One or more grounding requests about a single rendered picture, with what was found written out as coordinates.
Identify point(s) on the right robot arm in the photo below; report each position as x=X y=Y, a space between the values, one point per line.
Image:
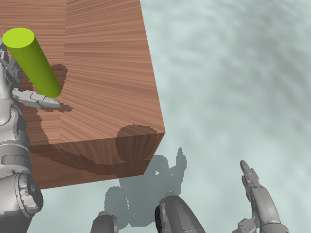
x=273 y=228

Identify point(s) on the right robot hand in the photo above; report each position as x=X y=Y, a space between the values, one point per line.
x=263 y=207

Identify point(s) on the can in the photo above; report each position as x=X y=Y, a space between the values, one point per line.
x=24 y=47

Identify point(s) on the left robot arm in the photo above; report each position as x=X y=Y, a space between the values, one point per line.
x=20 y=197

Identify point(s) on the left robot hand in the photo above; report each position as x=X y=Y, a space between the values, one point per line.
x=10 y=89

